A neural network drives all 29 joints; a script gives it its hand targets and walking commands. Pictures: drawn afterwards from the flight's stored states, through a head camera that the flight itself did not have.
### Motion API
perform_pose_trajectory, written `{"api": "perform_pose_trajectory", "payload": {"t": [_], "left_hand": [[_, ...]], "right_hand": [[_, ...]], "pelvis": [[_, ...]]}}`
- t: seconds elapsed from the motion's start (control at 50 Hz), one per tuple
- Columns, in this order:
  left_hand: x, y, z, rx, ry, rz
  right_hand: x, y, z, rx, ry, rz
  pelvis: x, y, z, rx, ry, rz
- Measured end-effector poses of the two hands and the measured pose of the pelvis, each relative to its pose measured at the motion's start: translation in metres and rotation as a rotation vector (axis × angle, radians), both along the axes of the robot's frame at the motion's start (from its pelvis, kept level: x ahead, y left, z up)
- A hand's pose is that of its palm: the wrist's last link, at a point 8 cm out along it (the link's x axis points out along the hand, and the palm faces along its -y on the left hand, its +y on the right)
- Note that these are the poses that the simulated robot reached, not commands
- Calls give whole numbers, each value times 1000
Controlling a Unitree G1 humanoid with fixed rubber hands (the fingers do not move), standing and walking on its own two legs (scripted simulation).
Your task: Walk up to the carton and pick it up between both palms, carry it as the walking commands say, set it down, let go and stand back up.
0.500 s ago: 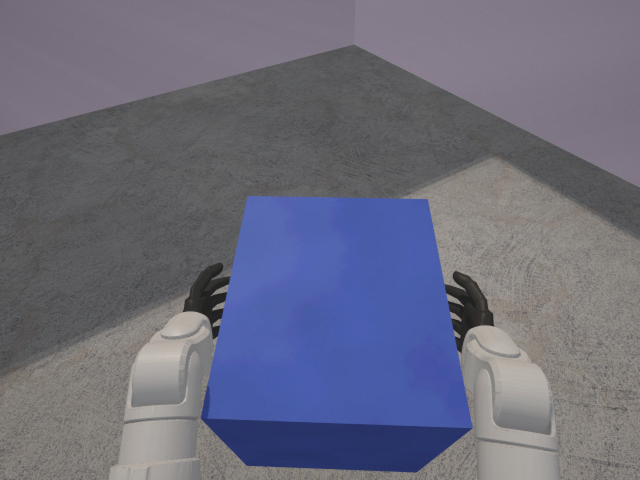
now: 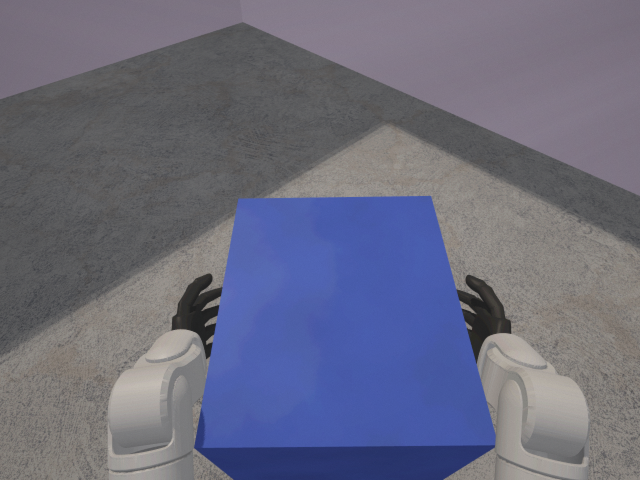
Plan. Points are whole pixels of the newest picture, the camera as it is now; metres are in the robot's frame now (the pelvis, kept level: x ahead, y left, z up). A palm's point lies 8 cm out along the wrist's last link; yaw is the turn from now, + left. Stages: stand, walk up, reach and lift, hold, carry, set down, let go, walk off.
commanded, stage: carry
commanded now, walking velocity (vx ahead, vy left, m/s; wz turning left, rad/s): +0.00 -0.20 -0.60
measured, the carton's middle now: (336, 347) +0.28 +0.01 +0.02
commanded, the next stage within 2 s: none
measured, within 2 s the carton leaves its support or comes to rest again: neither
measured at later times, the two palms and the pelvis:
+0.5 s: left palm (386, 367) +0.23 -0.04 +0.08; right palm out of the picture +0.15 -0.36 +0.09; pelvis -0.05 -0.14 +0.01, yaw -16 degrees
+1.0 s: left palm (629, 471) +0.15 -0.26 +0.07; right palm out of the picture -0.02 -0.54 +0.08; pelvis -0.15 -0.27 -0.01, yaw -32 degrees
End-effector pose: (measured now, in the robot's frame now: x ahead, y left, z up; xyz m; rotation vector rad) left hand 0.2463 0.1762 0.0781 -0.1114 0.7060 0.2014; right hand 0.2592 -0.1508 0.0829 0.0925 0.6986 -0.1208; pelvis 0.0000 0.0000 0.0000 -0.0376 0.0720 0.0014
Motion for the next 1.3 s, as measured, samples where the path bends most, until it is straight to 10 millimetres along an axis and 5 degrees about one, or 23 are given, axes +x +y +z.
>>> {"api": "perform_pose_trajectory", "payload": {"t": [0.16, 0.48, 0.58, 0.66, 0.8, 1.1, 1.2, 1.3], "left_hand": [[12, -100, -16, 21, 30, -119], [-18, -205, -2, -29, 8, -277], [-19, -259, 8, -13, -30, -336], [-26, -317, 0, 3, -43, -388], [-59, -388, -19, 49, 48, -501], [-119, -469, 2, -46, -1, -631], [-142, -520, 10, -29, -27, -705], [-182, -588, -3, -5, -31, -778]], "right_hand": [[-27, -99, -23, 14, 32, -117], [-110, -196, 6, -20, 7, -290], [-129, -245, 11, -22, -27, -334], [-152, -298, -5, -8, -41, -384], [-218, -354, -30, 45, 51, -503], [-318, -412, 12, -38, -2, -645], [-359, -450, 15, -39, -20, -703], [-418, -502, -8, -12, -26, -779]], "pelvis": [[-12, -61, -13, 18, 9, -71], [-49, -131, 6, -3, -16, -260], [-65, -169, 4, -20, -18, -327], [-79, -209, -12, -14, -16, -375], [-111, -241, -10, 29, -4, -437], [-169, -293, 6, -15, -25, -623], [-200, -321, 6, -36, -22, -696], [-237, -359, -13, -22, -14, -760]]}}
